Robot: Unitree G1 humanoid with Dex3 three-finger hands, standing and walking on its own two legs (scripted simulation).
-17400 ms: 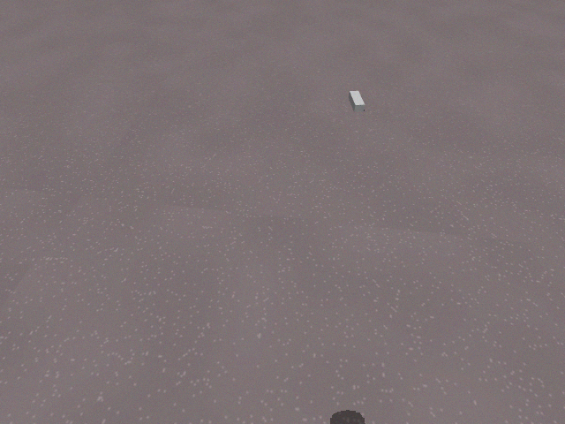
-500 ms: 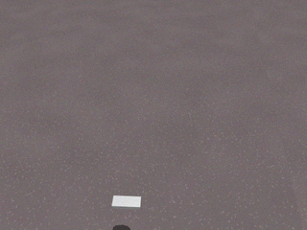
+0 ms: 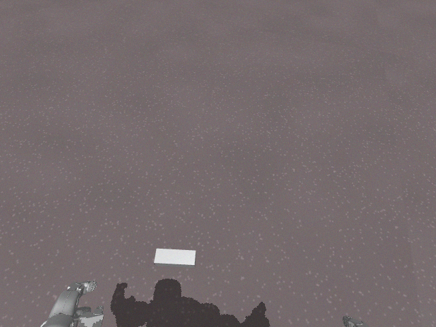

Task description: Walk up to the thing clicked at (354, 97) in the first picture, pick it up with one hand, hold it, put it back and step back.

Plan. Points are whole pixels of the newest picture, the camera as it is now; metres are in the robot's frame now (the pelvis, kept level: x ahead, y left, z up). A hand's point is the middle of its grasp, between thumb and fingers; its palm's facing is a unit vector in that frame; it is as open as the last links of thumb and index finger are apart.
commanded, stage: rise first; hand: left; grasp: from above
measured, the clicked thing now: (175, 258) +0.44 +0.18 -0.74
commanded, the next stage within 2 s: none
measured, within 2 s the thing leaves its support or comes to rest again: neither
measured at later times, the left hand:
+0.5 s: hand out of the picture +0.14 +0.26 -0.21, palm faces -0.15 -0.89 -0.42, open 14.1 cm
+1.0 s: hand (117, 311) +0.19 +0.27 -0.34, palm faces -0.42 -0.65 -0.64, open 14.2 cm
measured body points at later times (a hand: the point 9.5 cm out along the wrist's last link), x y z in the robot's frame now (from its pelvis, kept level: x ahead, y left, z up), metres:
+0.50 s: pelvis +0.01 +0.00 -0.07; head +0.10 +0.02 +0.37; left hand +0.15 +0.30 -0.18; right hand +0.17 -0.25 -0.16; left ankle +0.01 +0.11 -0.73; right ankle +0.00 -0.13 -0.73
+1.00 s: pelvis -0.03 +0.00 -0.19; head +0.13 +0.02 +0.23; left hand +0.21 +0.30 -0.30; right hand +0.16 -0.26 -0.29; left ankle +0.01 +0.11 -0.73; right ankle +0.00 -0.13 -0.73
